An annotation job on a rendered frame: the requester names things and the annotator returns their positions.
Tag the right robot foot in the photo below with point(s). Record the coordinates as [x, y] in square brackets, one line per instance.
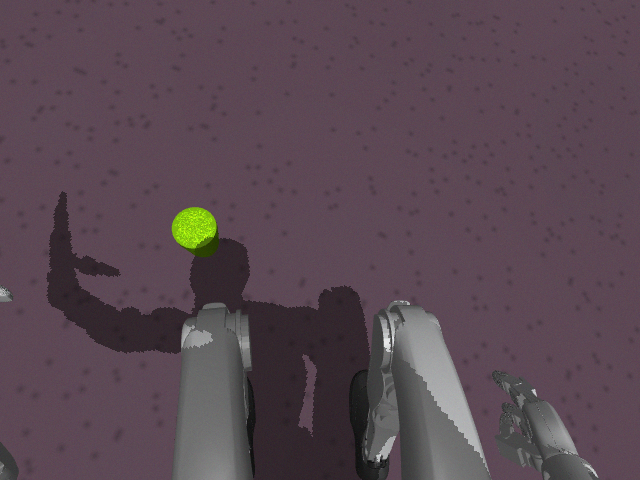
[359, 408]

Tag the right robot arm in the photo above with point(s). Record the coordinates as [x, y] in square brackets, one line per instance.
[567, 467]

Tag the cup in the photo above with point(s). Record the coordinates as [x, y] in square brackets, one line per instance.
[195, 229]

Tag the right robot hand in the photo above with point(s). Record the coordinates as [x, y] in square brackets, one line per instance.
[544, 434]

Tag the left robot arm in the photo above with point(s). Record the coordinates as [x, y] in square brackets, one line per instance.
[8, 467]

